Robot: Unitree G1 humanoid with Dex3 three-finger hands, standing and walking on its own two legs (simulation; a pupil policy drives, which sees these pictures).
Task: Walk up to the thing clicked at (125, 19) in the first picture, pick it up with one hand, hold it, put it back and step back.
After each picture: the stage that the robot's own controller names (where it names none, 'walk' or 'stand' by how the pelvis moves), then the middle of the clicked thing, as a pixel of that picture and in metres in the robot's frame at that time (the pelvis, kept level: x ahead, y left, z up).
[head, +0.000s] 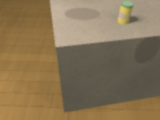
stand; (125, 12) +0.87 -0.22 +0.02
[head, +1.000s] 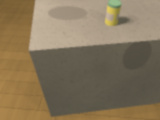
rise first; (112, 13) +0.78 -0.11 +0.05
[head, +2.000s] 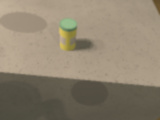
rise first; (68, 35) +0.54 +0.13 +0.06
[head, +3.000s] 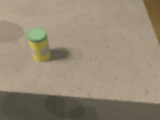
stand; (39, 45) +0.49 +0.19 +0.06
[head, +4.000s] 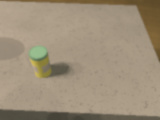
stand; (40, 62) +0.45 +0.18 +0.03
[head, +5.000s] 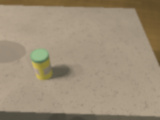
stand; (42, 64) +0.45 +0.18 +0.02
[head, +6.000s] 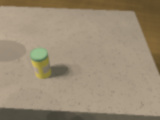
stand; (41, 63) +0.46 +0.19 +0.02
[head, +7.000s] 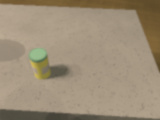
stand; (40, 64) +0.46 +0.19 +0.02
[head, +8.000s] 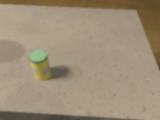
stand; (40, 65) +0.45 +0.19 +0.02
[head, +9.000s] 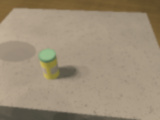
rise first; (49, 64) +0.46 +0.18 +0.02
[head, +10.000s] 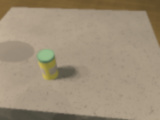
go down; (48, 65) +0.45 +0.18 +0.02
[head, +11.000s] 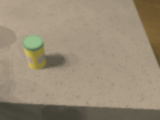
go down; (35, 52) +0.47 +0.17 +0.04
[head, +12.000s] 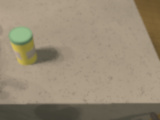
go down; (24, 47) +0.46 +0.17 +0.07
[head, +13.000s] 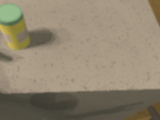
close in; (14, 28) +0.48 +0.18 +0.11
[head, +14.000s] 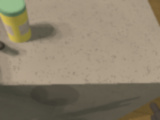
close in; (16, 20) +0.50 +0.17 +0.12
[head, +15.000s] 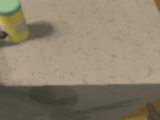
lift; (12, 20) +0.49 +0.17 +0.12
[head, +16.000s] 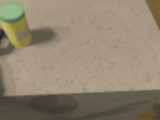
lift; (16, 26) +0.49 +0.17 +0.11
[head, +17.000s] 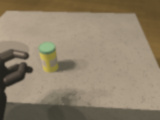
lift; (49, 57) +0.51 +0.16 +0.05
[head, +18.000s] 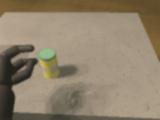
stand; (49, 63) +0.47 +0.15 +0.04
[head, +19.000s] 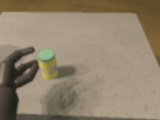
stand; (48, 64) +0.47 +0.16 +0.03
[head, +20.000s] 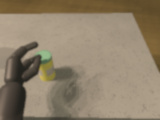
stand; (45, 66) +0.46 +0.16 +0.03
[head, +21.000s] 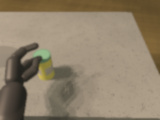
stand; (44, 65) +0.47 +0.16 +0.03
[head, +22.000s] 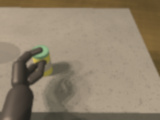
stand; (42, 61) +0.48 +0.17 +0.03
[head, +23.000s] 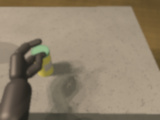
stand; (43, 61) +0.47 +0.17 +0.03
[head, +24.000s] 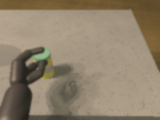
stand; (43, 63) +0.47 +0.17 +0.03
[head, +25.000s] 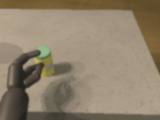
stand; (44, 61) +0.48 +0.17 +0.03
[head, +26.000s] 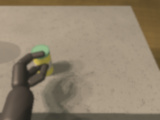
stand; (43, 61) +0.47 +0.17 +0.03
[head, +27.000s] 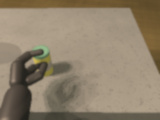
stand; (43, 61) +0.48 +0.17 +0.03
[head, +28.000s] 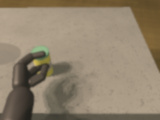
stand; (42, 62) +0.47 +0.17 +0.03
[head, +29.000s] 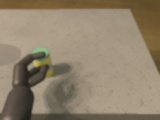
stand; (42, 62) +0.47 +0.17 +0.03
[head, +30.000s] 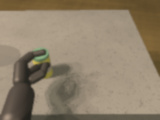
stand; (42, 63) +0.47 +0.17 +0.03
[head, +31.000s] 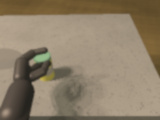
stand; (44, 66) +0.47 +0.17 +0.03
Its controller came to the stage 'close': yes
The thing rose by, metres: 0.00
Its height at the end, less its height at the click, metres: +0.00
